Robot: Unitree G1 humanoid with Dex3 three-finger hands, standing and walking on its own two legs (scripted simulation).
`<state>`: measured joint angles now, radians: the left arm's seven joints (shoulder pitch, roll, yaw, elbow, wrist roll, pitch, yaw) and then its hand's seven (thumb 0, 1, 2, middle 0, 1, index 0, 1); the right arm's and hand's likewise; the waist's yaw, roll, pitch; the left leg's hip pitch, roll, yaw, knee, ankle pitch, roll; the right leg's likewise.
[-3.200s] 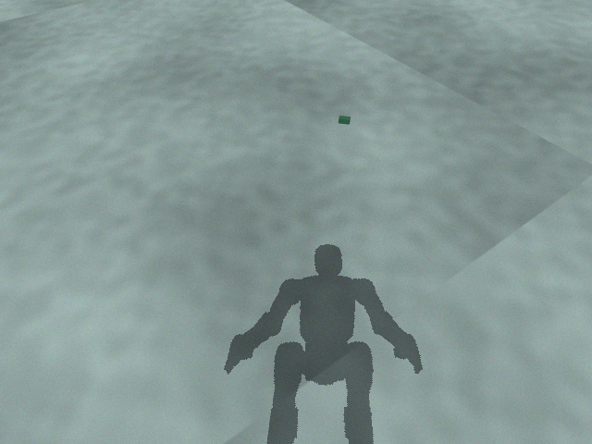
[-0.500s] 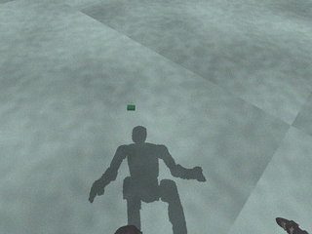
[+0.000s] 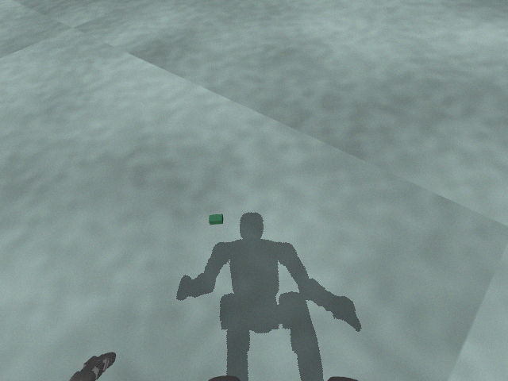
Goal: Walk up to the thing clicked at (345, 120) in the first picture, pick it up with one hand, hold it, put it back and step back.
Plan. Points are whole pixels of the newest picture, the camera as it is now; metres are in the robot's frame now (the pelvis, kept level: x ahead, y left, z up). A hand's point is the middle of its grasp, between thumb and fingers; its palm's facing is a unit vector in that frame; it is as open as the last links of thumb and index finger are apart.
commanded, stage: walk up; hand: left
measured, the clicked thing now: (216, 219) +0.91 +0.29 -0.75
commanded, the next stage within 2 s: none
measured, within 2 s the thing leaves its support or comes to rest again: neither
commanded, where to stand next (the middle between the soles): +0.53 +0.05 m, yaw +0 degrees
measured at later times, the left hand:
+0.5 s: hand (110, 330) +0.24 +0.33 -0.14, palm faces -0.06 -0.94 -0.34, open 7.4 cm
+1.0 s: hand (133, 253) +0.39 +0.31 -0.12, palm faces +0.00 -0.92 -0.40, open 7.4 cm
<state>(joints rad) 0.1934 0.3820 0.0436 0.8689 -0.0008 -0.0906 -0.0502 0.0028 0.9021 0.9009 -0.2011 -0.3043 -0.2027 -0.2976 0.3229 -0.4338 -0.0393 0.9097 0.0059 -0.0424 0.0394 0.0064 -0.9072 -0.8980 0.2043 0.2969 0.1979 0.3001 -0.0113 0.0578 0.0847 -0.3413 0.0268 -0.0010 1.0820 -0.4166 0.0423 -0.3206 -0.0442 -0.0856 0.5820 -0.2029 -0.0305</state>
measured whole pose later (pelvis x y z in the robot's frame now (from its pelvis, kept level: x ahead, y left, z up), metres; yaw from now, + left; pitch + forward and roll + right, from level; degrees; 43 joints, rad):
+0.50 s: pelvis +0.18 +0.05 +0.01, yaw +0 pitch -3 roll +0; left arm 0.28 0.45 0.05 0.93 0.01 -0.04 -0.05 0.01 0.90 0.90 -0.20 -0.30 -0.20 -0.30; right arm 0.33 -0.40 -0.05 0.87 -0.01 -0.09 0.04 0.00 -0.90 -0.90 0.21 0.30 0.20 0.30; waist -0.02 -0.07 0.07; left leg -0.21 0.03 0.11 0.51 -0.25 0.03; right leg -0.50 -0.09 -0.01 0.94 -0.33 -0.01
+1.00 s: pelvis +0.35 +0.03 +0.01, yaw +1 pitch -2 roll -1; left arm 0.31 0.41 0.04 0.86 0.01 -0.08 -0.04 0.00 0.90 0.90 -0.20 -0.30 -0.21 -0.30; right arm 0.27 -0.43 -0.06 0.88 -0.02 -0.04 0.07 0.00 -0.91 -0.90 0.20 0.30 0.20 0.30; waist 0.03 0.04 0.08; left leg -0.47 0.09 0.02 0.75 -0.30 0.01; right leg -0.23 -0.04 -0.09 0.53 -0.27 -0.02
